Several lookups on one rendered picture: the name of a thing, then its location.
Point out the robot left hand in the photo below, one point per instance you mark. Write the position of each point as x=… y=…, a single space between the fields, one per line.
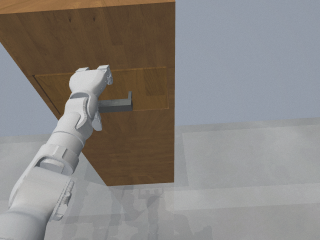
x=94 y=81

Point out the left robot forearm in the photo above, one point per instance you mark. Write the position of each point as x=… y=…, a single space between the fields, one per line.
x=61 y=152

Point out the left robot upper arm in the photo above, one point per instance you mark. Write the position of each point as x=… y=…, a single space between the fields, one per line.
x=44 y=196

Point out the handle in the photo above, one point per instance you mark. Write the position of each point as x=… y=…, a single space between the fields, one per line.
x=116 y=105

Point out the cabinet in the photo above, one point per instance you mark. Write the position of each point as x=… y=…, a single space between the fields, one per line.
x=61 y=36

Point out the drawer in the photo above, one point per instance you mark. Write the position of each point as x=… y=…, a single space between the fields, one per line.
x=148 y=86

